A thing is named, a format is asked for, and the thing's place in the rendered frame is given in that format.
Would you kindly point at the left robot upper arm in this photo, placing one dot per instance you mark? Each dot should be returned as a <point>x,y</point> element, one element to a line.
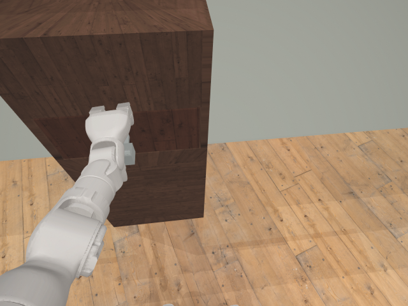
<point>68,246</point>

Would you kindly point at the cabinet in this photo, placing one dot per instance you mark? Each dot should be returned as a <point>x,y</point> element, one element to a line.
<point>60,58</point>

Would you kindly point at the drawer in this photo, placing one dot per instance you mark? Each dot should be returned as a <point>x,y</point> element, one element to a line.
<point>154,130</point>

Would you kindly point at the left robot forearm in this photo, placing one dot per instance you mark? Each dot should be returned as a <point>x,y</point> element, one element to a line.
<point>95,189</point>

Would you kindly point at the left robot hand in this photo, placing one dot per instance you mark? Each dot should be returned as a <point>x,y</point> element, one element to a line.
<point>113,123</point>

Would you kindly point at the handle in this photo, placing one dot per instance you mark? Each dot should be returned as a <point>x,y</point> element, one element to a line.
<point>129,152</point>

